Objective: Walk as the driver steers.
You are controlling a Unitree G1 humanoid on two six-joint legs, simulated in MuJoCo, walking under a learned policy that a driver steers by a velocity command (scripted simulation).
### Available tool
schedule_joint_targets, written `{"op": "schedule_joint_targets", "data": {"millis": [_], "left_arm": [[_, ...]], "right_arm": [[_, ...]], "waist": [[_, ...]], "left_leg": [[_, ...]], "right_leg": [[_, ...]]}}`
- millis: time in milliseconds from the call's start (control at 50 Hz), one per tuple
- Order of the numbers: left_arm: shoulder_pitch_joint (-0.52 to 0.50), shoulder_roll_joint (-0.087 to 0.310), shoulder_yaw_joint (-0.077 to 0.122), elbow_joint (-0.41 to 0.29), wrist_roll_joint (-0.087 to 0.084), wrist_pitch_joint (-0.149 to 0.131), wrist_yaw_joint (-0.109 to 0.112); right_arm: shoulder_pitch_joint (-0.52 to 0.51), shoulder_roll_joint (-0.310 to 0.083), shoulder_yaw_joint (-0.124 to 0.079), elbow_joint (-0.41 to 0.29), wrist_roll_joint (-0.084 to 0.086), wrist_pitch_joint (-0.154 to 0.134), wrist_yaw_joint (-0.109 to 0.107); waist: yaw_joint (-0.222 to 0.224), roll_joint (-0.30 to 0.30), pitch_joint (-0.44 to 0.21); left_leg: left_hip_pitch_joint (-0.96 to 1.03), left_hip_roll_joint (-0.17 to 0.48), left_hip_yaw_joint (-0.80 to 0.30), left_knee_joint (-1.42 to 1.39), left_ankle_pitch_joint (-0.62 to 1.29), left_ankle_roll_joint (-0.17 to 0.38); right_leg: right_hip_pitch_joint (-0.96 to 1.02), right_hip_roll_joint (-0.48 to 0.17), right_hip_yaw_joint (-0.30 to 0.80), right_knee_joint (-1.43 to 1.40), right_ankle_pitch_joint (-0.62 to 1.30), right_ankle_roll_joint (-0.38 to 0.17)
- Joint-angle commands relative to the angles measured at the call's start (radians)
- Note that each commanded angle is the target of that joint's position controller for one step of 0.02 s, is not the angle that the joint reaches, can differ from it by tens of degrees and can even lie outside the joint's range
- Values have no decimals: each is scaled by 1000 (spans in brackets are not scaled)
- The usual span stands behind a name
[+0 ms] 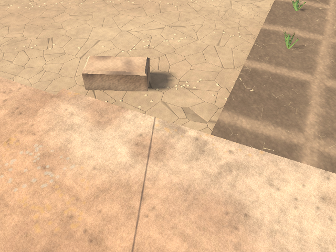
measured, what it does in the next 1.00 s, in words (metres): goes down, turning right: left foot, then right foot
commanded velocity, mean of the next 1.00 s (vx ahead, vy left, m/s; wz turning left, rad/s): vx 1.00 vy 0.00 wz -0.81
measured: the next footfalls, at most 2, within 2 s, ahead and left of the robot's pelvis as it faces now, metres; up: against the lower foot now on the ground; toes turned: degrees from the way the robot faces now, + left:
left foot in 0.34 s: +0.46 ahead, +0.10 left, +0.00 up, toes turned -16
right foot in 0.78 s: +0.74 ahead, -0.25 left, +0.00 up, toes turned -43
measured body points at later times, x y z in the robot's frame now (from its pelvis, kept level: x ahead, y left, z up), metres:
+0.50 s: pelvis +0.40 -0.01 -0.04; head +0.41 -0.01 +0.41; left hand +0.58 +0.23 -0.16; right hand +0.39 -0.31 -0.15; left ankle +0.42 +0.11 -0.78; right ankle +0.32 -0.11 -0.67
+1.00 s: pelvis +0.76 -0.25 -0.05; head +0.78 -0.26 +0.40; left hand +0.98 -0.07 -0.17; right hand +0.71 -0.55 -0.12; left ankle +0.98 -0.19 -0.70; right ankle +0.71 -0.22 -0.78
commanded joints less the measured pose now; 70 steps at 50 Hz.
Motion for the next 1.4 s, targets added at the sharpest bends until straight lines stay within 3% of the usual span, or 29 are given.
{"op": "schedule_joint_targets", "data": {"millis": [20, 40, 60, 80, 100, 160, 220, 300, 320, 340, 360, 380, 420, 500, 680, 760, 780, 800, 820, 860, 920, 1000, 1120, 1180, 1200, 1220, 1240, 1280, 1400], "left_arm": [[588, 87, 34, 200, 12, 37, 5], [551, 67, 22, 198, 6, 30, 18], [463, 131, 53, 170, 9, 27, 48], [302, 207, 82, 116, 9, 19, 89], [256, 142, 64, 94, 12, 13, 95], [336, 77, 44, 124, -18, 13, 101], [315, 99, 62, 101, -30, 29, 74], [338, 135, 85, 94, -56, 25, 47], [308, 144, 91, 82, -62, 19, 44], [263, 59, 71, 39, -65, 9, 46], [328, -49, 47, -14, -100, 16, 53], [320, -28, 40, -18, -80, 37, 62], [231, -19, 43, -13, -38, 64, 45], [115, -53, 30, -92, -14, 113, 8], [-140, 28, -3, -214, -18, 119, -28], [383, 163, 60, -66, -20, 108, 17], [359, 213, 86, -41, -29, 113, 44], [254, 337, 105, -85, -9, 133, 48], [311, 322, 110, -113, -18, 141, 55], [256, 234, 89, -82, -27, 123, 70], [180, 161, 59, -94, -37, 82, 79], [207, 163, 62, -92, -38, 51, 65], [266, 205, 83, -77, -50, 51, 66], [204, 256, 87, -78, -29, 48, 63], [190, 141, 54, -98, -22, 34, 64], [360, -12, 11, -146, -72, 32, 58], [299, 67, 2, -115, -37, 44, 69], [154, 113, 11, -123, -8, 57, 48], [-3, 49, -23, -202, 4, 85, 10]], "right_arm": [[-275, 16, 16, -176, -20, -8, 23], [-145, 80, 49, -222, -22, -27, 25], [-112, 84, 70, -219, -35, -31, 21], [-176, 3, 62, -240, -44, -17, 24], [-273, -82, 40, -233, -64, -9, 34], [-457, -54, 57, -301, -47, 20, 73], [-501, 23, 97, -332, -4, 25, 87], [-279, -66, 58, -266, -4, 13, 41], [-124, -109, 37, -235, -14, 4, 24], [84, -203, 9, -221, -39, 2, 3], [61, -246, 3, -223, -65, 10, 2], [-49, -185, 3, -230, -51, 19, 7], [-147, -41, 30, -232, -29, 16, 25], [-69, 24, 46, -147, -2, -14, 31], [-17, -121, 29, -125, -7, -22, 16], [-63, -227, 1, -175, -21, 39, -2], [-45, -149, 14, -176, -33, 40, 18], [1, -61, 38, -294, -18, 24, 29], [-127, -123, 38, -350, -18, -6, 28], [-162, -119, 50, -348, -19, -23, 27], [-113, -95, 58, -338, -57, 41, 31], [-344, -40, 82, -440, -34, 61, 48], [-411, -84, 79, -469, -4, 50, 50], [-8, -190, 27, -369, -4, 41, 10], [203, -250, 5, -335, -31, 35, -13], [118, -339, -9, -336, -70, 32, -2], [-7, -235, -4, -358, -47, 39, 14], [-83, -115, 21, -336, -34, 40, 30], [24, -74, 44, -205, -4, -4, 47]], "waist": [[194, -172, 3], [57, -207, -47], [24, -123, -76], [-9, -123, -70], [-1, 93, -26], [8, 152, 94], [36, -47, 73], [-50, 48, -81], [-135, 56, -176], [-227, 140, -325], [-129, 309, -363], [-72, 286, -231], [-44, 132, -30], [3, 168, 26], [35, 92, 90], [296, 139, -194], [231, -8, -161], [87, -230, -236], [163, -47, -299], [69, 132, -54], [-38, 142, 17], [8, 93, 94], [64, 14, 13], [-160, 39, -212], [-230, 144, -333], [-49, 510, -421], [-54, 341, -298], [-44, 88, -107], [4, 107, 48]], "left_leg": [[-689, -24, -43, 656, -199, 39], [-912, 37, -131, 573, -111, 28], [-997, 109, -161, 499, -20, -16], [-991, 203, -247, 454, -3, -69], [-908, 214, -256, 399, 25, -123], [-730, 225, -197, 73, 65, -177], [-247, 115, -39, -256, 212, -170], [43, 37, -25, -483, 263, -130], [238, 100, -72, -466, 224, -107], [446, 343, -328, -510, -115, -71], [479, 559, -798, -730, -402, -24], [351, 548, -869, -776, -520, 22], [136, 442, -514, -774, -223, 4], [57, 366, -183, -814, 170, -47], [76, 293, 237, -809, 1062, -112], [-24, 360, 191, -34, 1328, -85], [-298, 212, 177, 324, 384, -100], [-704, 64, 82, 683, -155, -159], [-813, 96, -106, 675, -59, -149], [-767, 181, -119, 463, 32, -147], [-583, 235, -122, 276, -27, -191], [-486, 216, -61, -87, 226, -212], [-284, 118, -79, -446, 422, -157], [133, 85, -39, -443, 204, -120], [360, 267, -237, -445, -125, -93], [514, 536, -876, -704, -378, 15], [385, 504, -987, -775, -540, 46], [141, 404, -637, -751, -281, 33], [-33, 299, -273, -872, 93, 20]], "right_leg": [[577, -83, 192, 157, 137, -86], [727, -176, 472, 180, 226, -139], [682, -314, 733, 24, -160, -266], [525, -432, 1028, -120, -634, -343], [351, -373, 1049, -152, -736, -342], [13, -198, 736, -157, -693, -287], [-229, -14, 443, -229, -455, -184], [-23, 38, 365, 100, -91, -99], [-102, 75, 331, 337, -92, -72], [-248, 121, 268, 665, -388, -55], [-455, 151, 194, 892, -826, -56], [-558, 81, 160, 984, -736, -64], [-563, 0, 133, 935, -639, -54], [-584, -65, 117, 898, -564, -31], [-306, 57, -135, 404, -331, -102], [329, 173, -56, 295, -531, -196], [494, 91, 88, 273, -618, -222], [711, -142, 643, 131, -605, -386], [715, -186, 823, -51, -728, -407], [399, -155, 718, -152, -665, -328], [68, -31, 522, -176, -527, -301], [-128, 73, 426, -232, -442, -260], [97, 40, 477, -113, -113, -155], [118, 70, 417, 385, 172, -89], [-44, 125, 348, 743, -126, -77], [-355, 244, 249, 1005, -846, -34], [-470, 154, 224, 1053, -735, -60], [-440, 74, 193, 950, -600, -48], [-507, 52, 209, 753, -552, -12]]}}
